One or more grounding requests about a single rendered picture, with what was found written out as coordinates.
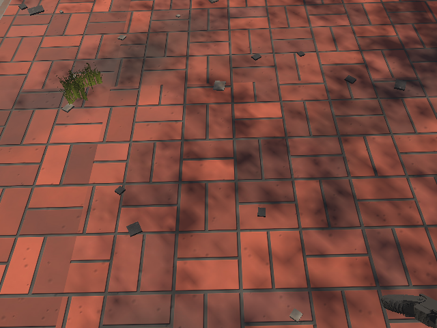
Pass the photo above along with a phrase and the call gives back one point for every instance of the robot right hand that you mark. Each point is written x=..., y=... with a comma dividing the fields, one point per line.
x=422, y=307

